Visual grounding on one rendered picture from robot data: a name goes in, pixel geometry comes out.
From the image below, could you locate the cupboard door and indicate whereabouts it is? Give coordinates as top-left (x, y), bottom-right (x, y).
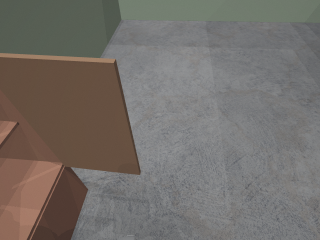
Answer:
top-left (0, 53), bottom-right (141, 175)

